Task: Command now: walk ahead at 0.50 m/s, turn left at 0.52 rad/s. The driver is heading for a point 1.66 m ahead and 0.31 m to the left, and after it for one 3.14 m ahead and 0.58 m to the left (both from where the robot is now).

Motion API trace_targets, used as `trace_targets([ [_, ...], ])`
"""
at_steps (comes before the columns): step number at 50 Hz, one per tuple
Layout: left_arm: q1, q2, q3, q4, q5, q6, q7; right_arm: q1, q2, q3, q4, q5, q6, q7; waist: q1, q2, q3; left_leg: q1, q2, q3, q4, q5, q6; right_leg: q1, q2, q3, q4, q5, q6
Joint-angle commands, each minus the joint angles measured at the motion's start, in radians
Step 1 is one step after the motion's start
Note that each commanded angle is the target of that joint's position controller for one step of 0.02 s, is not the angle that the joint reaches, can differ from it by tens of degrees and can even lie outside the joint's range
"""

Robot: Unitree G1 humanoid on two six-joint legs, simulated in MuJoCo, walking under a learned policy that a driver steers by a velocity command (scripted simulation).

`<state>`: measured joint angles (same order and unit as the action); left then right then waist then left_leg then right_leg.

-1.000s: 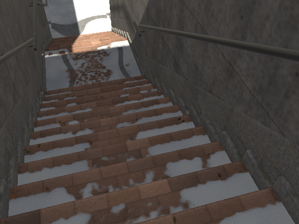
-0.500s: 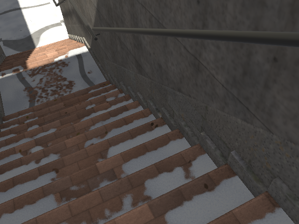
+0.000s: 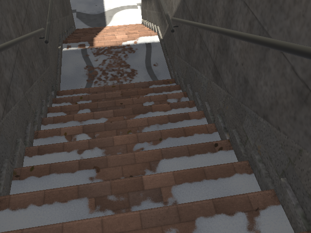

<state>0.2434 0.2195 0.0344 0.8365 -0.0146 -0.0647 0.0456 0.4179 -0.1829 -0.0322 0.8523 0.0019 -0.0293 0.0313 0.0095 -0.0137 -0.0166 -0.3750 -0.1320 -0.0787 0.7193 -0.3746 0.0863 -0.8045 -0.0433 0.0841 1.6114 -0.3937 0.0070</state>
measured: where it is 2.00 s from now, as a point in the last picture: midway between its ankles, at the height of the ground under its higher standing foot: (108, 181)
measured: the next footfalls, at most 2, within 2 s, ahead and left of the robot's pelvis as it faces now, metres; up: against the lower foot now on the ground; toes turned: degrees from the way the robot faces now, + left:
right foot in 0.32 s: +0.34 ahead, -0.13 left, -0.15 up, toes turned +19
left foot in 0.92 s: +0.56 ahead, +0.24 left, -0.30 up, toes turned +26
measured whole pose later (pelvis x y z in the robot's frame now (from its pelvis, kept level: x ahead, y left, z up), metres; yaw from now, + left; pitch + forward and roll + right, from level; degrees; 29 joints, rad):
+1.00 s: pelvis +0.50 +0.12 -0.30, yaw +26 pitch +2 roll -1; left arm 0.50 0.22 0.03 1.01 -0.05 -0.06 0.01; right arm 0.09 -0.20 -0.03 0.77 0.02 -0.04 0.07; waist 0.09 0.01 0.01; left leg -0.44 -0.02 0.02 0.60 -0.21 0.07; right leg -0.38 0.00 0.12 1.77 -0.80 0.01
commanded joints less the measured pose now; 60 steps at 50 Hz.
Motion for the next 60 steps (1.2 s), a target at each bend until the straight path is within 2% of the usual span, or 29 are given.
trace_targets([
  [1, -0.056, 0.092, 0.029, -0.123, 0.065, -0.011, 0.015, -0.115, -0.182, -0.042, -0.136, 0.003, -0.043, -0.053, 0.056, 0.069, 0.037, -0.114, 0.220, -0.348, -0.290, 0.521, 0.187, 0.035, -0.036, 0.027, -0.526, 0.353, 0.029],
  [3, 0.028, 0.060, 0.020, -0.090, 0.051, -0.017, -0.012, -0.080, -0.182, -0.044, -0.115, 0.004, -0.028, -0.080, 0.073, 0.125, -0.094, -0.125, 0.190, -0.273, -0.221, 0.711, 0.177, 0.272, 0.011, -0.019, -0.517, 0.588, 0.032],
  [6, -0.191, 0.098, 0.028, -0.169, 0.047, -0.046, -0.039, 0.105, -0.136, -0.045, -0.069, 0.047, -0.037, -0.094, -0.048, 0.053, -0.018, 0.265, 0.193, -0.420, -0.065, 0.410, 0.171, -0.141, 0.001, 0.106, -0.814, 0.690, -0.026],
  [7, -0.254, 0.083, 0.017, -0.204, 0.066, -0.053, -0.051, 0.084, -0.116, -0.037, -0.080, 0.047, -0.022, -0.105, -0.052, -0.015, 0.022, 0.096, 0.106, -0.302, -0.034, 0.239, 0.126, 0.030, 0.027, 0.060, -1.068, 0.877, -0.032],
  [9, -0.312, 0.027, 0.015, -0.255, 0.055, -0.054, -0.072, 0.069, -0.136, -0.041, -0.065, 0.030, -0.003, -0.106, -0.092, 0.064, 0.037, -0.162, 0.068, -0.301, -0.047, 0.062, 0.112, 0.369, 0.092, -0.015, -1.105, 1.010, -0.015],
  [14, -0.102, 0.079, 0.048, -0.238, 0.004, -0.025, -0.062, 0.045, -0.118, -0.039, -0.097, 0.039, 0.040, -0.121, -0.035, 0.145, 0.043, 0.099, 0.070, -0.420, 0.259, 0.129, 0.106, 0.441, -0.026, 0.124, -1.322, 0.727, -0.035],
  [16, 0.232, 0.102, 0.072, -0.111, 0.020, -0.029, -0.075, 0.032, -0.066, -0.016, -0.062, 0.024, 0.039, -0.094, 0.105, 0.029, -0.051, -0.112, -0.014, -0.280, 0.696, -0.076, 0.043, 0.880, -0.078, 0.065, -1.278, 0.823, -0.043],
  [17, 0.393, 0.113, 0.065, -0.058, 0.037, -0.024, -0.087, 0.170, 0.006, -0.008, -0.026, 0.031, 0.025, -0.056, 0.109, -0.189, -0.175, -0.475, -0.103, -0.237, 1.091, -0.546, 0.002, 1.283, -0.176, 0.126, -0.918, 0.960, -0.111],
  [18, 0.416, 0.153, 0.062, -0.049, 0.005, -0.016, -0.099, 0.296, -0.027, -0.007, -0.035, 0.067, 0.006, -0.041, 0.067, -0.361, -0.222, -0.669, -0.085, -0.242, 1.385, -0.563, -0.035, 1.334, -0.303, 0.319, -0.888, 0.937, -0.194],
  [19, 0.417, 0.170, 0.067, -0.048, -0.020, -0.001, -0.107, 0.286, -0.094, -0.019, -0.054, 0.074, -0.001, -0.044, 0.060, -0.333, -0.216, -0.751, -0.014, -0.204, 1.382, -0.459, -0.055, 1.279, -0.361, 0.401, -0.989, 0.712, -0.261],
  [20, 0.339, 0.252, 0.096, -0.007, -0.020, 0.001, -0.098, 0.105, -0.118, -0.016, -0.142, 0.102, 0.000, -0.061, 0.043, -0.315, -0.139, -0.852, 0.065, -0.097, 1.332, -0.263, -0.066, 1.121, -0.443, 0.628, -1.202, 0.047, -0.355],
  [21, 0.255, 0.135, 0.055, -0.034, 0.018, 0.004, -0.088, -0.075, -0.175, -0.032, -0.165, 0.089, 0.028, -0.084, 0.059, -0.055, 0.013, -0.832, 0.103, -0.065, 1.321, -0.149, -0.057, 0.873, -0.412, 0.598, -1.333, -0.198, -0.337],
  [24, 0.035, 0.017, -0.004, -0.027, 0.018, -0.028, -0.064, -0.064, -0.159, -0.049, -0.162, 0.030, 0.053, -0.099, -0.079, -0.060, 0.181, -0.630, 0.167, -0.180, 0.975, 0.156, -0.026, 0.390, -0.231, 0.333, -1.291, -0.049, -0.191],
  [27, 0.095, 0.071, 0.005, 0.024, 0.051, -0.033, -0.032, -0.069, -0.087, -0.053, -0.162, -0.001, 0.030, -0.066, -0.069, -0.105, 0.088, -0.402, 0.163, -0.113, 0.539, 0.481, -0.071, 0.330, -0.147, 0.076, -1.301, 0.389, -0.185],
  [29, 0.173, 0.102, 0.009, 0.073, 0.053, -0.039, -0.028, -0.022, -0.061, -0.048, -0.132, 0.019, 0.032, -0.045, -0.069, -0.091, 0.018, -0.423, 0.165, -0.136, 0.528, 0.545, -0.060, 0.462, -0.190, 0.093, -1.228, 0.519, -0.207],
  [32, 0.288, 0.078, 0.013, 0.122, -0.004, -0.043, -0.018, -0.199, -0.106, -0.054, -0.190, 0.024, 0.012, -0.024, 0.003, -0.019, 0.059, -0.640, 0.156, -0.221, 0.247, 0.647, -0.010, 0.730, -0.180, 0.087, -1.143, 0.363, -0.159],
  [37, 0.328, 0.059, -0.006, 0.138, 0.009, -0.015, 0.011, -0.408, -0.037, -0.024, -0.240, -0.020, -0.021, 0.036, 0.075, -0.020, 0.115, -0.297, 0.154, 0.007, -0.096, 0.973, -0.027, 0.484, -0.127, -0.007, -1.059, 0.129, -0.134],
  [42, 0.341, 0.103, 0.007, 0.128, -0.011, 0.040, 0.000, -0.474, -0.058, -0.016, -0.261, 0.034, -0.019, 0.050, 0.151, -0.047, 0.193, -0.276, 0.192, 0.022, -0.329, 0.756, -0.053, 0.642, -0.142, 0.044, -0.870, 0.207, -0.157],
  [45, 0.309, 0.136, 0.025, 0.153, 0.001, 0.043, -0.015, -0.203, -0.129, -0.052, -0.152, 0.021, -0.017, 0.027, 0.003, -0.025, 0.071, 0.083, 0.167, 0.092, -0.399, 0.620, 0.006, 0.637, -0.126, 0.016, -0.510, 0.511, -0.145],
  [46, 0.315, 0.115, 0.027, 0.180, -0.004, 0.027, -0.023, 0.030, -0.185, -0.075, -0.073, 0.011, -0.017, 0.017, -0.106, 0.010, -0.031, 0.427, 0.218, 0.061, -0.341, 0.787, 0.041, 0.436, -0.068, 0.001, -0.197, 0.350, -0.097],
  [47, 0.418, 0.004, 0.010, 0.201, -0.004, 0.008, -0.031, 0.167, -0.227, -0.066, -0.009, -0.020, -0.022, 0.027, -0.106, 0.267, -0.198, 0.830, 0.368, -0.048, -0.001, 1.265, 0.120, 0.071, 0.086, -0.003, 0.329, -0.523, -0.030],
  [48, 0.514, 0.071, 0.011, 0.175, -0.037, -0.027, -0.049, 0.196, -0.230, -0.062, -0.015, 0.003, -0.006, 0.033, -0.110, 0.345, -0.380, 0.969, 0.457, -0.188, 0.115, 1.228, 0.214, -0.070, 0.070, 0.157, 0.453, -0.542, -0.006],
  [49, 0.390, 0.106, 0.015, 0.083, -0.065, -0.041, -0.047, 0.217, -0.269, -0.080, 0.012, 0.031, 0.008, 0.035, -0.149, 0.346, -0.455, 0.929, 0.570, -0.431, -0.124, 0.659, 0.319, -0.172, 0.070, 0.145, 0.407, -0.440, 0.009],
  [51, 0.161, 0.097, 0.018, 0.011, -0.052, -0.001, 0.008, -0.013, -0.181, -0.049, -0.008, 0.014, 0.007, 0.015, -0.062, 0.008, -0.121, 0.478, 0.521, -0.487, -0.391, 0.094, 0.261, -0.205, -0.009, -0.002, 0.218, -0.102, -0.009],
  [53, 0.202, 0.063, 0.022, 0.023, -0.009, 0.027, 0.018, -0.152, -0.096, -0.021, -0.017, -0.013, -0.040, 0.021, 0.038, -0.056, -0.013, 0.150, 0.477, -0.430, -0.298, 0.229, 0.208, -0.100, -0.073, 0.084, -0.015, 0.121, -0.031],
  [54, 0.222, 0.076, 0.034, 0.031, -0.005, 0.024, 0.012, -0.160, -0.065, -0.012, -0.003, -0.019, -0.055, 0.022, 0.057, 0.017, 0.007, 0.054, 0.416, -0.343, -0.280, 0.338, 0.165, -0.040, -0.084, 0.084, -0.091, 0.158, -0.044],
  [57, 0.133, 0.040, 0.038, -0.033, 0.030, 0.024, 0.005, -0.093, -0.145, -0.026, 0.057, -0.024, -0.048, -0.033, 0.065, 0.090, 0.001, -0.048, 0.340, -0.207, -0.320, 0.592, 0.179, 0.086, -0.092, 0.044, -0.430, 0.278, 0.014],
  [58, 0.200, 0.051, 0.043, -0.010, 0.016, 0.019, -0.008, -0.069, -0.172, -0.033, 0.063, -0.036, -0.049, -0.039, 0.082, 0.089, -0.055, -0.005, 0.349, -0.215, -0.284, 0.620, 0.195, 0.098, -0.084, 0.040, -0.399, 0.380, 0.017],
  [60, 0.062, 0.096, 0.057, -0.069, 0.003, 0.016, -0.025, 0.001, -0.125, -0.025, 0.094, 0.010, -0.057, -0.049, 0.036, 0.090, -0.007, 0.106, 0.336, -0.206, -0.246, 0.446, 0.160, -0.050, -0.094, 0.115, -0.586, 0.572, -0.015],
])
